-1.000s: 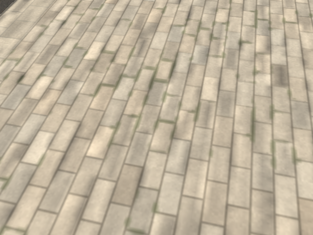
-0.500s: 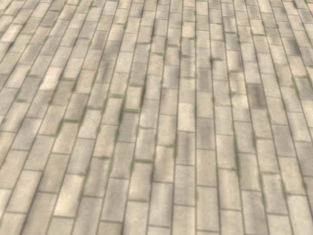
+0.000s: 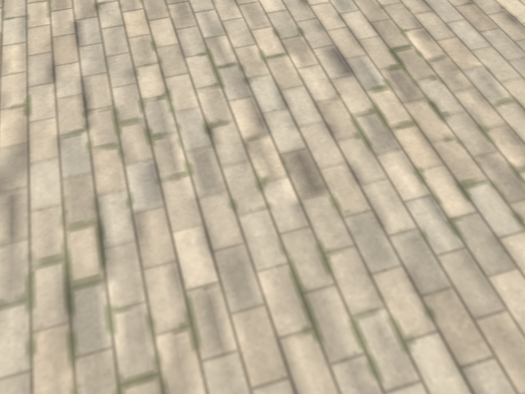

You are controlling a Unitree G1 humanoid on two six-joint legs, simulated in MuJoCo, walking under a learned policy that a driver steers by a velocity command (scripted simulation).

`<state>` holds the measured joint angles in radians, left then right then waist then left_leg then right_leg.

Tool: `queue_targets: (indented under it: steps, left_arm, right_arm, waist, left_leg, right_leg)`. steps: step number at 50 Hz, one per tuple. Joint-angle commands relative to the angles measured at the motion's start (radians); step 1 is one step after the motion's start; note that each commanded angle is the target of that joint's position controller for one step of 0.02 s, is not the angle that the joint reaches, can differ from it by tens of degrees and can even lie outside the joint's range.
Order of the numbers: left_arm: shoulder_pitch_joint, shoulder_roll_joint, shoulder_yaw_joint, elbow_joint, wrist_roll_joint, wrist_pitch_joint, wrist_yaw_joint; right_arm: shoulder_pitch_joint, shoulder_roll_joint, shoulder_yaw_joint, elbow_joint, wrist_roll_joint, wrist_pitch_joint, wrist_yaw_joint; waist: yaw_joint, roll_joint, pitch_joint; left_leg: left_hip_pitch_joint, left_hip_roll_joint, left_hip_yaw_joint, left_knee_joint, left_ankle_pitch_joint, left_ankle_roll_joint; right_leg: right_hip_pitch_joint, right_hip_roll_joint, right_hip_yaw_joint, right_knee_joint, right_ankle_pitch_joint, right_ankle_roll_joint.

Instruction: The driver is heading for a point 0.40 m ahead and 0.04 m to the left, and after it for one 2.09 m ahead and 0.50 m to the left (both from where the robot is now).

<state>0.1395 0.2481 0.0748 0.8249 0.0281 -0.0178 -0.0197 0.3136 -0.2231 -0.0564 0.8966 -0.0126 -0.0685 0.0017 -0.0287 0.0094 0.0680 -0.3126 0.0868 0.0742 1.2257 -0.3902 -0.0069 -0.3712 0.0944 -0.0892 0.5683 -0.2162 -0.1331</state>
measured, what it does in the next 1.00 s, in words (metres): walks ahead: left foot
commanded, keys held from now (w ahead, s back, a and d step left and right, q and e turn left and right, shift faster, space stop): w+e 0.10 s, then w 0.18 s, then w+q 0.04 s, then q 0.68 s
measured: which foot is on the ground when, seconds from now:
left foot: up 0.00-0.42, down 0.44-1.00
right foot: down 0.00-0.44, up 0.46-1.00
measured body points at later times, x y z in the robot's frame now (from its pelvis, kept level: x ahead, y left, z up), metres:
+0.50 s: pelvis +0.27 +0.02 +0.00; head +0.31 +0.03 +0.45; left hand +0.29 +0.29 -0.14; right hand +0.42 -0.23 -0.11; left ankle +0.39 +0.08 -0.73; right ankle +0.07 -0.04 -0.67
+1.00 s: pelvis +0.35 +0.00 +0.01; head +0.38 +0.00 +0.46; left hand +0.45 +0.28 -0.09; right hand +0.47 -0.27 -0.11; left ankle +0.39 +0.08 -0.72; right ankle +0.38 -0.12 -0.71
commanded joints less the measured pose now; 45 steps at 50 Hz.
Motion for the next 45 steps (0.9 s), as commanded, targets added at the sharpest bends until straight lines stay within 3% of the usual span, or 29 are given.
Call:
queue_targets:
  steps: [1, 3, 6, 12, 17, 19, 21, 22, 23, 24, 25, 26, 27, 29, 32, 36, 40, 45]
  left_arm:
    - [0.107, 0.123, 0.032, -0.015, -0.025, -0.014, 0.023]
    - [0.115, 0.116, 0.025, -0.018, -0.031, -0.037, 0.018]
    - [0.176, 0.148, 0.03, -0.005, -0.029, -0.05, 0.014]
    - [0.308, 0.13, 0.016, 0.033, -0.028, -0.058, 0.016]
    - [0.351, 0.131, 0.004, 0.057, -0.01, -0.06, 0.029]
    - [0.326, 0.131, -0.003, 0.065, -0.004, -0.062, 0.036]
    - [0.29, 0.152, 0.0, 0.07, 0.002, -0.066, 0.043]
    - [0.262, 0.162, 0.001, 0.067, -0.008, -0.067, 0.043]
    - [0.265, 0.131, -0.01, 0.032, -0.02, -0.075, 0.047]
    - [0.457, 0.044, -0.022, 0.045, -0.06, -0.065, 0.044]
    - [0.399, 0.125, -0.012, 0.056, -0.013, -0.052, 0.048]
    - [0.283, 0.124, -0.011, 0.023, -0.005, -0.048, 0.046]
    - [0.228, 0.117, -0.015, 0.009, 0.004, -0.046, 0.042]
    - [0.215, 0.103, -0.017, -0.009, 0.014, -0.015, 0.032]
    - [0.228, 0.075, -0.024, -0.017, 0.008, 0.018, 0.034]
    - [0.133, 0.088, -0.021, -0.052, 0.008, 0.042, 0.044]
    - [0.035, 0.093, -0.02, -0.086, 0.002, 0.05, 0.05]
    - [0.0, 0.093, -0.027, -0.113, -0.018, 0.034, 0.06]
  right_arm:
    - [-0.02, -0.112, -0.019, -0.105, -0.023, -0.013, 0.002]
    - [0.001, -0.099, -0.018, -0.104, -0.038, 0.022, 0.008]
    - [-0.076, -0.085, -0.013, -0.136, -0.037, 0.042, 0.015]
    - [-0.269, -0.084, -0.001, -0.196, -0.028, 0.039, 0.026]
    - [-0.377, -0.082, 0.012, -0.236, -0.017, 0.024, 0.035]
    - [-0.311, -0.082, 0.013, -0.217, -0.017, 0.012, 0.032]
    - [-0.103, -0.12, -0.004, -0.143, -0.016, -0.003, 0.017]
    - [0.027, -0.13, -0.009, -0.101, -0.024, -0.015, 0.009]
    - [0.157, -0.203, -0.024, -0.072, -0.039, -0.022, -0.001]
    - [0.131, -0.285, -0.043, -0.077, -0.029, -0.014, 0.009]
    - [0.092, -0.234, -0.042, -0.093, 0.026, 0.0, 0.019]
    - [-0.013, -0.193, -0.031, -0.116, 0.029, 0.005, 0.018]
    - [-0.068, -0.143, -0.018, -0.125, 0.023, 0.012, 0.017]
    - [-0.063, -0.13, -0.012, -0.11, 0.025, 0.023, 0.007]
    - [-0.054, -0.174, -0.027, -0.11, 0.008, 0.028, 0.009]
    - [-0.039, -0.198, -0.041, -0.126, 0.001, 0.055, 0.006]
    - [-0.011, -0.206, -0.053, -0.138, -0.001, 0.08, -0.001]
    - [-0.006, -0.213, -0.064, -0.153, -0.012, 0.098, -0.002]
  waist:
    - [0.018, 0.006, -0.076]
    - [-0.005, -0.002, -0.093]
    - [0.009, -0.022, -0.065]
    - [0.087, -0.061, -0.031]
    - [0.119, -0.067, 0.014]
    - [0.082, -0.085, 0.0]
    - [-0.006, -0.097, -0.092]
    - [-0.076, -0.07, -0.147]
    - [-0.105, 0.031, -0.262]
    - [0.007, 0.264, -0.414]
    - [-0.003, 0.083, -0.425]
    - [0.011, 0.049, -0.27]
    - [0.024, 0.0, -0.181]
    - [0.056, 0.023, -0.123]
    - [0.076, 0.041, -0.154]
    - [0.048, 0.073, -0.146]
    - [0.005, 0.097, -0.112]
    - [-0.015, 0.118, -0.107]
  left_leg:
    - [-0.312, 0.05, -0.097, -0.018, 0.074, -0.003]
    - [-0.259, 0.044, -0.091, -0.072, 0.073, -0.023]
    - [-0.312, 0.039, -0.071, -0.181, 0.163, -0.043]
    - [-0.39, 0.019, -0.055, -0.438, 0.376, -0.025]
    - [-0.367, -0.027, -0.011, -0.605, 0.379, 0.03]
    - [-0.226, -0.074, 0.011, -0.662, 0.333, 0.069]
    - [-0.017, -0.142, 0.015, -0.712, 0.315, 0.108]
    - [0.148, -0.122, -0.004, -0.804, 0.466, 0.128]
    - [0.396, 0.074, -0.2, -0.733, 0.832, 0.176]
    - [0.658, 0.363, -0.592, -0.693, 1.342, 0.402]
    - [0.57, 0.302, -0.619, -0.769, 1.27, 0.397]
    - [0.431, 0.251, -0.494, -0.805, 1.132, 0.371]
    - [0.319, 0.195, -0.424, -0.852, 1.032, 0.335]
    - [0.171, 0.121, -0.343, -0.909, 0.95, 0.288]
    - [0.079, 0.082, -0.307, -0.922, 0.893, 0.276]
    - [0.034, 0.048, -0.357, -0.957, 0.52, 0.251]
    - [0.064, 0.04, -0.464, -0.985, 0.174, 0.23]
    - [0.105, 0.037, -0.549, -0.937, 0.221, 0.224]
  right_leg:
    - [0.299, -0.288, 0.403, -0.323, 0.327, -0.168]
    - [0.251, -0.249, 0.358, -0.333, 0.407, -0.165]
    - [0.229, -0.222, 0.334, -0.366, 0.383, -0.152]
    - [0.358, -0.215, 0.309, -0.374, 0.462, -0.079]
    - [0.463, -0.243, 0.267, -0.345, 0.584, -0.06]
    - [0.449, -0.242, 0.219, -0.276, 0.823, -0.024]
    - [0.465, -0.224, 0.189, -0.073, 1.033, 0.015]
    - [0.407, -0.187, 0.151, 0.105, 0.941, 0.035]
    - [0.221, -0.119, 0.11, 0.387, 0.542, 0.059]
    - [-0.077, 0.052, 0.08, 0.762, -0.376, 0.114]
    - [-0.101, 0.0, 0.161, 0.807, -0.299, 0.11]
    - [-0.153, -0.04, 0.166, 0.801, -0.233, 0.116]
    - [-0.168, -0.073, 0.158, 0.748, -0.198, 0.119]
    - [-0.112, -0.104, 0.151, 0.656, -0.168, 0.138]
    - [-0.058, -0.093, 0.129, 0.576, -0.161, 0.163]
    - [-0.105, -0.104, 0.129, 0.468, -0.118, 0.182]
    - [-0.163, -0.105, 0.154, 0.366, -0.102, 0.189]
    - [-0.103, -0.064, 0.163, 0.219, -0.169, 0.171]
Keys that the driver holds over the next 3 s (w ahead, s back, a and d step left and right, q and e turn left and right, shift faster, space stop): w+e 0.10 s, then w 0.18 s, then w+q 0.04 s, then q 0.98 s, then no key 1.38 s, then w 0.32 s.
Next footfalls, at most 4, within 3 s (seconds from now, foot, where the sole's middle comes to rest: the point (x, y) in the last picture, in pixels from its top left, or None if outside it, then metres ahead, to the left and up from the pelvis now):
0.44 left None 0.43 0.08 -0.76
1.02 right None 0.42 -0.10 -0.76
1.50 left None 0.32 0.09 -0.76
1.84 right None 0.40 -0.11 -0.76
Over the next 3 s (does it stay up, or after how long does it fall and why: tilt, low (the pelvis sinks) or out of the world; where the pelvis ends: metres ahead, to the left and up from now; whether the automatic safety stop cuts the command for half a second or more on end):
stays up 0.36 0.02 0.01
